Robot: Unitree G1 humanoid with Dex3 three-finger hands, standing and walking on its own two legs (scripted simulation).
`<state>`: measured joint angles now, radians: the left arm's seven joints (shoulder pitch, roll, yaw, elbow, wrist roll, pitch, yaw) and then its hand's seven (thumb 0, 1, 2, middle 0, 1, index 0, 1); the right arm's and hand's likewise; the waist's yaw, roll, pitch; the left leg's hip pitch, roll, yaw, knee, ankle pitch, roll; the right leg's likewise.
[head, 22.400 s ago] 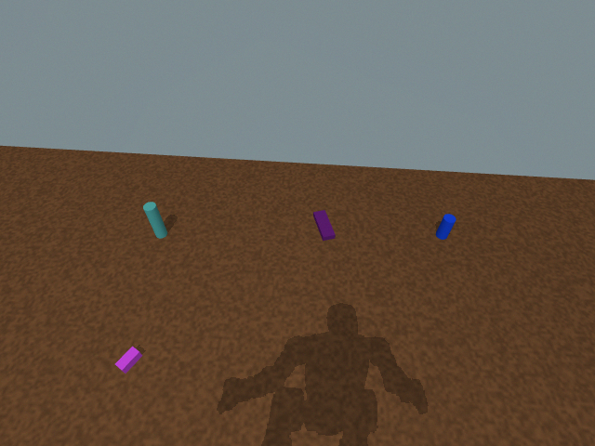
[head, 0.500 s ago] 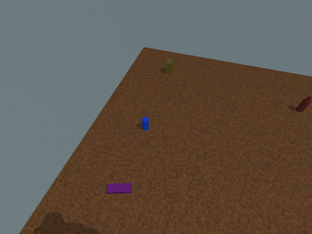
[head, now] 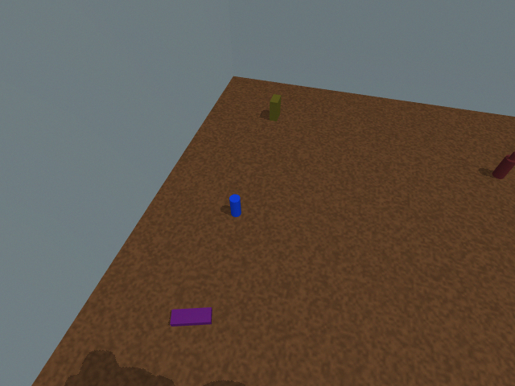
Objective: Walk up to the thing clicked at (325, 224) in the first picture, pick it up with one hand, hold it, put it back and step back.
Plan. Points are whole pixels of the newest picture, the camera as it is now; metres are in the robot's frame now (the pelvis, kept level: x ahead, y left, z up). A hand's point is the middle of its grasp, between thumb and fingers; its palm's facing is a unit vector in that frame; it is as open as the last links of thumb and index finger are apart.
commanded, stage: walk up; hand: left
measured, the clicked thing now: (191, 316) +0.48 +0.26 -0.75
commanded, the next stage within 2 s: stand in 0.98 s
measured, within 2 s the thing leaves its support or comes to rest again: neither
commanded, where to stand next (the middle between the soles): +0.09 +0.02 m, yaw +1 degrees
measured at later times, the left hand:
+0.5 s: hand out of the picture +0.12 +0.29 -0.16, palm faces +0.05 -0.92 -0.39, open 7.3 cm
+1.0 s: hand out of the picture +0.06 +0.27 -0.15, palm faces +0.03 -0.95 -0.32, open 7.4 cm
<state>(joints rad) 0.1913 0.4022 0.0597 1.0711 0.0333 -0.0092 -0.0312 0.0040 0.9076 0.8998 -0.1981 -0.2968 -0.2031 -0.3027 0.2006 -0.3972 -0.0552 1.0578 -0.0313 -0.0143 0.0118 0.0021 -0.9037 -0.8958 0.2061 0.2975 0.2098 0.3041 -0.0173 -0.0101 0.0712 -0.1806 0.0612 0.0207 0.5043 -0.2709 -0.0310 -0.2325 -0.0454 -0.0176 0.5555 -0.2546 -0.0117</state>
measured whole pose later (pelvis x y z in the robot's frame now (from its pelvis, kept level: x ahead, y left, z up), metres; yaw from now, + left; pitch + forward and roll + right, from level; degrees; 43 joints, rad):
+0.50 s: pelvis +0.02 +0.01 -0.01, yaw +3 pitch -2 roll +0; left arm 0.08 0.40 0.03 0.98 -0.01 0.01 0.03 0.00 0.91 0.90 -0.20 -0.30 -0.21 -0.30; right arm 0.09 -0.36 -0.03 1.00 -0.01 0.01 0.01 0.00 -0.91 -0.90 0.20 0.30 0.21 0.30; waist 0.01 -0.02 0.13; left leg -0.26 0.02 -0.01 0.62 -0.32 -0.02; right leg -0.25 -0.03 -0.01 0.66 -0.41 -0.02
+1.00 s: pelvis +0.00 +0.02 +0.02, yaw +2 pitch -3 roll +0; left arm 0.10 0.34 0.01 1.14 0.00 0.00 -0.01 0.00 0.91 0.90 -0.20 -0.30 -0.20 -0.30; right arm 0.06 -0.35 0.00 1.15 -0.01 0.00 0.01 0.00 -0.91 -0.90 0.20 0.30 0.21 0.30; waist 0.01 0.00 0.07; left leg -0.13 0.03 0.00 0.34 -0.16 -0.02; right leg -0.11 -0.02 0.00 0.32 -0.17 0.02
